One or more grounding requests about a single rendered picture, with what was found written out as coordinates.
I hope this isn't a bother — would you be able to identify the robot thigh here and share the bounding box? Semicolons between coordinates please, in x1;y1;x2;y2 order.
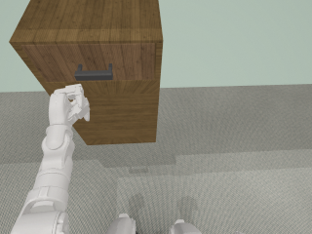
105;216;137;234
169;222;202;234

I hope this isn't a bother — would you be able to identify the handle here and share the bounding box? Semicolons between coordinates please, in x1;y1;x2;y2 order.
74;63;113;81

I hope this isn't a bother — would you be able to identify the drawer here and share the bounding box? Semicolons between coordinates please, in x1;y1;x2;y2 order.
20;43;155;82

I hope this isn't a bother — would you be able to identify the cabinet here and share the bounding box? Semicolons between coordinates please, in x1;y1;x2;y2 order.
9;0;164;145

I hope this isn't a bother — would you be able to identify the right robot thigh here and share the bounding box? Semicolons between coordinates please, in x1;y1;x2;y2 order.
169;222;202;234

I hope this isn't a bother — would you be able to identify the left robot thigh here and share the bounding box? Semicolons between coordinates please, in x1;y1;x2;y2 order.
105;216;137;234

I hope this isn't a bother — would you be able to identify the robot left upper arm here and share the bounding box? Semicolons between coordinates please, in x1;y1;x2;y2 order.
13;210;70;234

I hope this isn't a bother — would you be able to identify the left robot forearm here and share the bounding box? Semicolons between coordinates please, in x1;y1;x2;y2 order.
10;124;75;234

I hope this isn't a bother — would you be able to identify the robot left hand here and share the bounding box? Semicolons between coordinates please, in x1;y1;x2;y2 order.
49;84;90;129

